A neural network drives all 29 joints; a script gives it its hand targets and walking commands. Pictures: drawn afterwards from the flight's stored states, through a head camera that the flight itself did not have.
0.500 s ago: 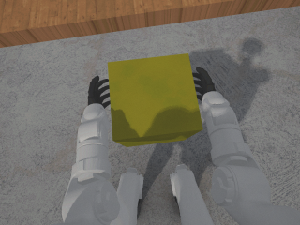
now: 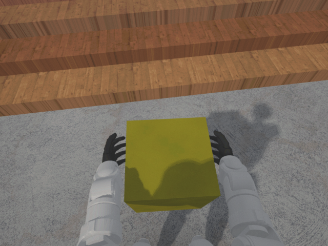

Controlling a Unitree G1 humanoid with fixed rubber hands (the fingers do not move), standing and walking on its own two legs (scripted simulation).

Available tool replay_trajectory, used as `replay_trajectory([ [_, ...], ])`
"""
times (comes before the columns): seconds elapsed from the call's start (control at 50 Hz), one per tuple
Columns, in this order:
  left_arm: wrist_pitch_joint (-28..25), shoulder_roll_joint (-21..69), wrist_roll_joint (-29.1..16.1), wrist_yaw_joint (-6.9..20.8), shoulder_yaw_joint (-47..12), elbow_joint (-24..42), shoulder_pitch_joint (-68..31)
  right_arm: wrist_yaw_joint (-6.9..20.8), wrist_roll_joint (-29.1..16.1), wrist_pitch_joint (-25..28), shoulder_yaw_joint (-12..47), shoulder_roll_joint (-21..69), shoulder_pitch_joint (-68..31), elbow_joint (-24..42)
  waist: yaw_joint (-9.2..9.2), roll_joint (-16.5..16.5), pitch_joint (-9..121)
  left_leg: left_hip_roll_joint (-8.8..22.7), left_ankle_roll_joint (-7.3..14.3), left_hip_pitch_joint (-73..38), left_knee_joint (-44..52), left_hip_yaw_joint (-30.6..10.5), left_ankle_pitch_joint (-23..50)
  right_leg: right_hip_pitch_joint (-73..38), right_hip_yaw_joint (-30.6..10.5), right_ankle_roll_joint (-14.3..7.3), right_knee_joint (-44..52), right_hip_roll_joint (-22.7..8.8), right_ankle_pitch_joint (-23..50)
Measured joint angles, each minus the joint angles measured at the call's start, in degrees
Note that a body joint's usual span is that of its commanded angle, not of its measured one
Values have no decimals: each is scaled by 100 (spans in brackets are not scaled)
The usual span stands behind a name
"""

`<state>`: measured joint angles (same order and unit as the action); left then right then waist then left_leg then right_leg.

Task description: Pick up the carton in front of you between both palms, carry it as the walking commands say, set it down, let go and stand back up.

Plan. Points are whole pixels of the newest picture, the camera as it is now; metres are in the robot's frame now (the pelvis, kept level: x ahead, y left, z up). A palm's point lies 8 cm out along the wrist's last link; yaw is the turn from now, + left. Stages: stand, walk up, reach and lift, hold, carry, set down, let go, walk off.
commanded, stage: reach and lift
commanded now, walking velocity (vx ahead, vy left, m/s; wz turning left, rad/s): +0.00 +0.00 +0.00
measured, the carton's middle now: (167, 169) +0.34 +0.00 -0.10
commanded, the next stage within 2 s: hold in 1.32 s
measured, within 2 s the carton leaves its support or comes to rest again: neither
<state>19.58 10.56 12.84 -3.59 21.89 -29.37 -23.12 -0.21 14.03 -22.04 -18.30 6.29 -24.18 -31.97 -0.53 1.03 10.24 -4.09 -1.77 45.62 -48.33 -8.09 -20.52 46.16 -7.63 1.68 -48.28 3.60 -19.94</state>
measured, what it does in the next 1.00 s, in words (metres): rises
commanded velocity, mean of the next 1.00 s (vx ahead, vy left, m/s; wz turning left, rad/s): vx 0.00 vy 0.00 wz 0.00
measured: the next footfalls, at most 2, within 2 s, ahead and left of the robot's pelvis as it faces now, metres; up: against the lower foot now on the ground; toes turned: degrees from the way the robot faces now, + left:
none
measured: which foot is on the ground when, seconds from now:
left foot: down 0.00-1.00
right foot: down 0.00-1.00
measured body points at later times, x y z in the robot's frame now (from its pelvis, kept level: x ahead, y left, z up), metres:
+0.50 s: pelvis +0.01 +0.00 +0.05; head -0.03 +0.00 +0.50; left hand +0.32 +0.15 +0.06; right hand +0.31 -0.15 +0.06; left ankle +0.02 +0.13 -0.69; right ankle +0.03 -0.13 -0.69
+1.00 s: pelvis +0.02 +0.00 +0.05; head -0.01 +0.00 +0.50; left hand +0.32 +0.15 +0.08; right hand +0.32 -0.15 +0.07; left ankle +0.02 +0.13 -0.69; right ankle +0.03 -0.13 -0.69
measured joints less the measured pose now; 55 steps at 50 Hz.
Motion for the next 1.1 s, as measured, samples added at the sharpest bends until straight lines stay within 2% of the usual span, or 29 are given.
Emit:
replay_trajectory([
  [0.12, 280, -76, -9, 59, -302, 191, 407, -73, -56, -266, 188, 113, 535, 357, 21, -30, -149, 59, 40, -1247, 913, -30, 272, -1253, -22, -24, 919, -59, 269],
  [0.26, 816, -177, 8, 153, -631, 546, 769, -165, -58, -812, 457, 220, 1047, 915, 51, -52, -333, 121, 74, -2630, 1847, -66, 572, -2652, -23, -44, 1869, -128, 566],
  [0.38, 1263, -167, 253, 232, -655, 592, 731, -83, 133, -1282, 472, 221, 995, 975, 64, -68, -531, 155, 90, -3379, 2229, -57, 710, -3406, -33, -51, 2267, -151, 716],
  [0.5, 1418, -100, 487, 298, -439, 459, 480, 8, 349, -1432, 257, 283, 739, 834, 63, -78, -793, 157, 86, -3529, 2183, -42, 728, -3553, -30, -49, 2218, -147, 735],
  [0.7, 1429, -43, 541, 340, -299, 580, 301, 38, 407, -1452, 139, 335, 558, 961, 72, -58, -986, 165, 74, -3554, 2192, -47, 773, -3583, 1, -51, 2227, -148, 775],
  [1.1, 1750, -145, 415, 328, -705, 1011, 654, -11, 255, -1736, 544, 244, 903, 1369, 70, -72, -935, 214, 88, -3975, 2643, -33, 857, -4011, 17, -75, 2689, -174, 865],
])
